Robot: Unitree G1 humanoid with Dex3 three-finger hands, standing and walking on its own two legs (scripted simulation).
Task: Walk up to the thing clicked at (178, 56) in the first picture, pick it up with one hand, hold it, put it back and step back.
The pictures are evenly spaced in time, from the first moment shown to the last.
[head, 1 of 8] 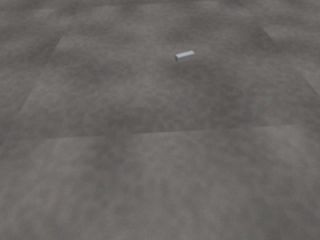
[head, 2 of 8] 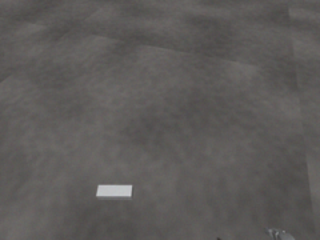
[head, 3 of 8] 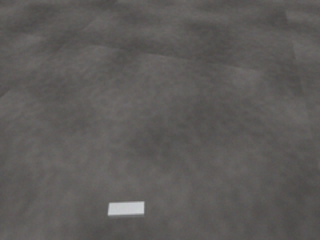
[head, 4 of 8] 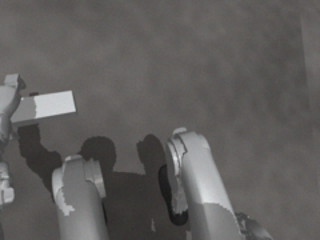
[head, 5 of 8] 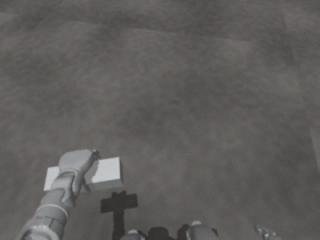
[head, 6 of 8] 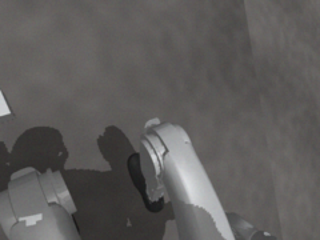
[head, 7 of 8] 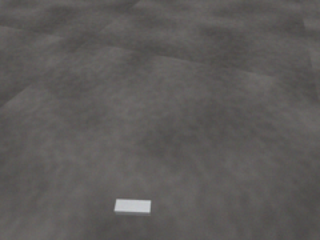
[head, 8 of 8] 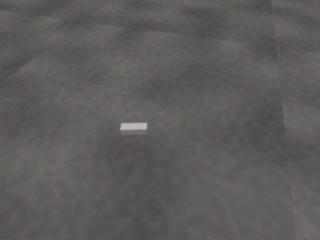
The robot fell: no
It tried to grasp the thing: yes
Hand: left
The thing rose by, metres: 0.67
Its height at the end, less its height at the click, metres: +0.00
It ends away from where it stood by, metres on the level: 0.01
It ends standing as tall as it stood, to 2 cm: yes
